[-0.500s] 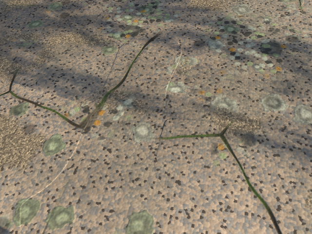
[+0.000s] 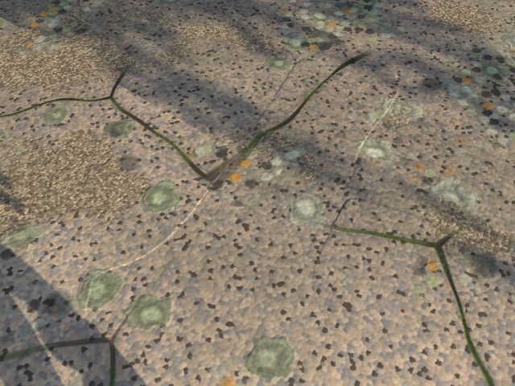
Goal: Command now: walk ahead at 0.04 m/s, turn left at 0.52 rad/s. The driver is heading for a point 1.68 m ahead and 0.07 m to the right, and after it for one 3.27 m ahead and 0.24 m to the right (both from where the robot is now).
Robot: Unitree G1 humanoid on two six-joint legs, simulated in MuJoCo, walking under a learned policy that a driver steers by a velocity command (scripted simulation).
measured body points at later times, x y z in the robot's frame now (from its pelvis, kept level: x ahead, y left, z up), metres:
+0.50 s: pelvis +0.11 +0.09 +0.01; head +0.12 +0.11 +0.46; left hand +0.20 +0.38 -0.11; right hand +0.20 -0.18 -0.09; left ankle +0.00 +0.16 -0.73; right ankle +0.22 -0.07 -0.66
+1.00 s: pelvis +0.38 +0.08 +0.01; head +0.42 +0.06 +0.46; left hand +0.52 +0.34 -0.10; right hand +0.54 -0.21 -0.07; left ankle +0.52 +0.25 -0.67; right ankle +0.37 +0.01 -0.73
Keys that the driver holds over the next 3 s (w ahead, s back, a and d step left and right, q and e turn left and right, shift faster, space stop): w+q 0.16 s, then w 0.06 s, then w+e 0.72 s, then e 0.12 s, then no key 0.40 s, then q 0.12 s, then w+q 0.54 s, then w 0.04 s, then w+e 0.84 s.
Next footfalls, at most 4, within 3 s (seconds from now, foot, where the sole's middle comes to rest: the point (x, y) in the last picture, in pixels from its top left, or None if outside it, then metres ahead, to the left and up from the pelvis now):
0.26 left None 0.04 0.17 -0.77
0.74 right None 0.41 0.00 -0.77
1.16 left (216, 288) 0.72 0.17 -0.77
1.48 right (297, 347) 0.55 -0.05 -0.77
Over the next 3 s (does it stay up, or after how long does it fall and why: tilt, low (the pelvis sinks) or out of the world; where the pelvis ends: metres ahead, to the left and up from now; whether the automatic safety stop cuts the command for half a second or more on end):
stays up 1.25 0.09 0.01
